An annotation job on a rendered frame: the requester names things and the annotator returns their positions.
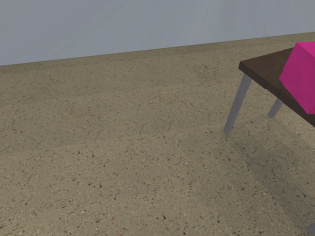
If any table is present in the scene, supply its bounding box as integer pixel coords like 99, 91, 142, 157
223, 47, 315, 236

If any carton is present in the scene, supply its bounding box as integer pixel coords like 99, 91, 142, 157
279, 41, 315, 114

